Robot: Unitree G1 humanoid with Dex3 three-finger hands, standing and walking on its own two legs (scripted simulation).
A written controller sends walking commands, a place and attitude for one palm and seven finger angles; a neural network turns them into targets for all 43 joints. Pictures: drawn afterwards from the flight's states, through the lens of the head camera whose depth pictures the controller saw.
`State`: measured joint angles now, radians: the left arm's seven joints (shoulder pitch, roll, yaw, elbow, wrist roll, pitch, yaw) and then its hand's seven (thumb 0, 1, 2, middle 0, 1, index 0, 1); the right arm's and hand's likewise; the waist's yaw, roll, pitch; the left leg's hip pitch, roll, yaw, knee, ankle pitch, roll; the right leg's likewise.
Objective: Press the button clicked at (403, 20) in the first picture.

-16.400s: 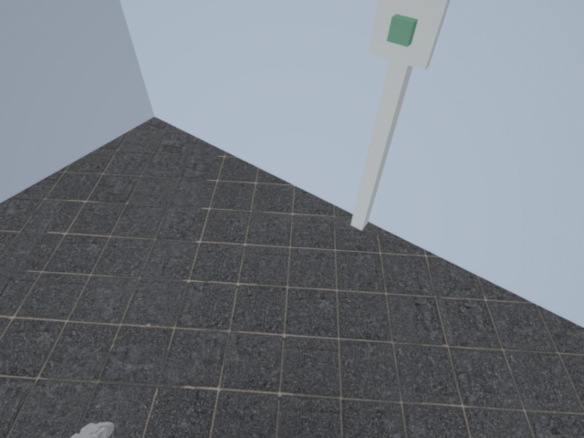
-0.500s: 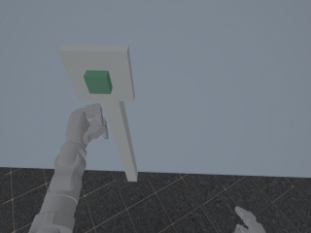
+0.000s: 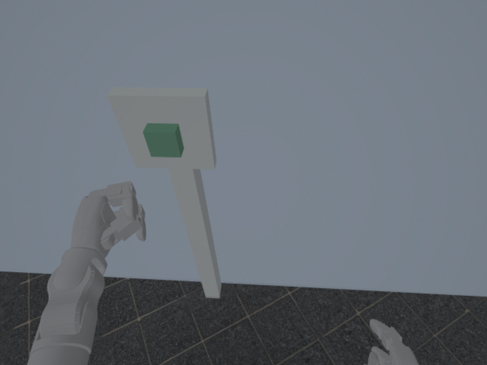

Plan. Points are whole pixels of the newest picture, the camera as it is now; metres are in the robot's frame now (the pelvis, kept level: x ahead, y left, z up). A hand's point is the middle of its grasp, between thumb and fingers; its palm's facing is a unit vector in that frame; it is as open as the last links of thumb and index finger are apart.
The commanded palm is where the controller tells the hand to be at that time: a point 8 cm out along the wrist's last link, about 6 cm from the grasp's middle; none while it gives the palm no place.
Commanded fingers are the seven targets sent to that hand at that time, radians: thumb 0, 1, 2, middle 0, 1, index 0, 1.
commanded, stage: draw the hand back to the body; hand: left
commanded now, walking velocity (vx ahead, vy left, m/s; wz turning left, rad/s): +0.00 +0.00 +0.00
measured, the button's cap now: (164, 139) +0.50 +0.19 +0.12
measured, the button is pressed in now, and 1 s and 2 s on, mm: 0 0 0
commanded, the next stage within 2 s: step back with the hand held close in 1.12 s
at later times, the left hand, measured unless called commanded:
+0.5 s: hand (82, 254) +0.22 +0.23 +0.15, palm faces +0.32 -0.91 -0.28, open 3.1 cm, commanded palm +0.18 +0.27 +0.16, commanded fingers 0.00 0.90 0.90 -1.30 -1.50 -1.30 -1.50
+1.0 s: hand (23, 277) +0.18 +0.26 +0.17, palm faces +0.44 -0.82 -0.38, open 3.1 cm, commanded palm +0.13 +0.30 +0.19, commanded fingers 0.00 0.90 0.90 -1.30 -1.50 -1.30 -1.50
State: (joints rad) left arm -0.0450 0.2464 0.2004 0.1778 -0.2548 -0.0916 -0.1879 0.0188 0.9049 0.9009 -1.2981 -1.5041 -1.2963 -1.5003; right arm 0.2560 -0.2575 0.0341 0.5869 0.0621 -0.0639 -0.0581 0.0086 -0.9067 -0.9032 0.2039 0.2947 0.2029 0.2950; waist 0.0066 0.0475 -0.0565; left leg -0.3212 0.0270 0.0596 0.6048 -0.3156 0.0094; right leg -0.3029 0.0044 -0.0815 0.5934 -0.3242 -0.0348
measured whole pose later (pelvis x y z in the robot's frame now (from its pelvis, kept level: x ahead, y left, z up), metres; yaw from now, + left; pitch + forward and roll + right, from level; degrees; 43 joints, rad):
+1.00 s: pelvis +0.01 +0.02 +0.01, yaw +0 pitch -5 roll -1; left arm 0.55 0.30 0.28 -0.49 -0.05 -0.09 0.12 0.02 0.90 0.90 -1.30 -1.50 -1.30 -1.50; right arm 0.20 -0.23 0.02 0.61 0.00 -0.10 -0.07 0.01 -0.91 -0.90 0.20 0.29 0.20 0.30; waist 0.08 0.07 0.01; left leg -0.10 0.01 0.06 0.43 -0.26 0.03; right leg -0.07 0.00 -0.08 0.39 -0.24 -0.01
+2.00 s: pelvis -0.08 +0.04 +0.00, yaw +1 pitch +0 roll -2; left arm 0.60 0.37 0.38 -0.60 0.00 -0.22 0.16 0.02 0.89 0.90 -1.31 -1.50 -1.30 -1.50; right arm 0.23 -0.21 0.01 0.53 0.00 -0.06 -0.08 0.01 -0.90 -0.90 0.21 0.29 0.20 0.30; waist -0.01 0.01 0.02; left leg -0.42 0.00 0.06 0.61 -0.20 0.07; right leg -0.38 0.02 -0.02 0.58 -0.23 0.01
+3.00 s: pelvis -0.27 +0.06 +0.00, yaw -4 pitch -1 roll +0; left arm 0.55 0.35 0.37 -0.50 -0.03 -0.19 0.17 0.01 0.89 0.90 -1.31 -1.50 -1.31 -1.50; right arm 0.29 -0.22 -0.01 0.68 0.00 -0.11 -0.09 0.01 -0.91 -0.90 0.20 0.29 0.20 0.29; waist -0.02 -0.05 -0.05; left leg -0.34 -0.02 0.04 0.52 -0.17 0.05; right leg -0.18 -0.02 -0.02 0.62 -0.43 0.01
